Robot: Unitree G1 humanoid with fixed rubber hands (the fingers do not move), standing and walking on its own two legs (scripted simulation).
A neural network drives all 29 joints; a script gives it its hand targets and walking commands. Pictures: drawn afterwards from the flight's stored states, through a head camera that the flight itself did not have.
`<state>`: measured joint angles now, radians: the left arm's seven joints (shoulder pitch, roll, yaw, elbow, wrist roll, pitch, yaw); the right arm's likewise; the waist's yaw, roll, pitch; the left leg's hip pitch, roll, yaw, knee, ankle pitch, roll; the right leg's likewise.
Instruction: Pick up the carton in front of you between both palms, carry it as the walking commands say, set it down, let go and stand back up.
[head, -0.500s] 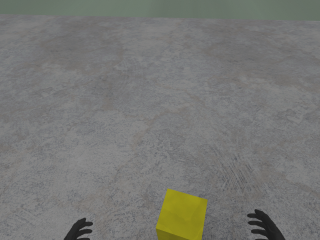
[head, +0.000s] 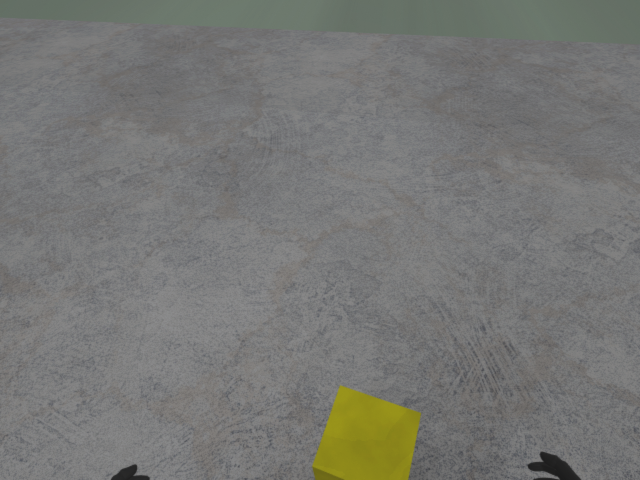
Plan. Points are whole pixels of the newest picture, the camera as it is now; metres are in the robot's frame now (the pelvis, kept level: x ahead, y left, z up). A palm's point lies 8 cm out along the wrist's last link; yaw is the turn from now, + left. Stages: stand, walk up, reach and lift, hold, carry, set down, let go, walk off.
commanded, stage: stand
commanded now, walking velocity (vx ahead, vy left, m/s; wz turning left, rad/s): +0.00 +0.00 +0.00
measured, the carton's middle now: (366, 453) +0.34 -0.07 -0.65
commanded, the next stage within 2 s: none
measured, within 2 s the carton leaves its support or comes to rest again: neither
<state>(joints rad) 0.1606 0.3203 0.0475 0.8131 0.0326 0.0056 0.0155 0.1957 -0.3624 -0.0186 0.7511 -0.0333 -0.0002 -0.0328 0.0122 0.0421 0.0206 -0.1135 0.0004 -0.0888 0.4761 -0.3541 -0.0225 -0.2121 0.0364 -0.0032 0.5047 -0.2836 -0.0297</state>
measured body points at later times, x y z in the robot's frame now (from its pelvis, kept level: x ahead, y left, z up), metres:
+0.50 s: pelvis -0.02 +0.00 +0.01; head -0.02 -0.01 +0.46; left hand +0.09 +0.31 -0.09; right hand +0.10 -0.30 -0.11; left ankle -0.06 +0.14 -0.74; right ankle -0.01 -0.10 -0.74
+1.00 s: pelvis -0.03 +0.00 +0.01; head -0.03 -0.01 +0.46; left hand +0.07 +0.32 -0.10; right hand +0.07 -0.31 -0.11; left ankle -0.06 +0.14 -0.74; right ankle -0.01 -0.10 -0.74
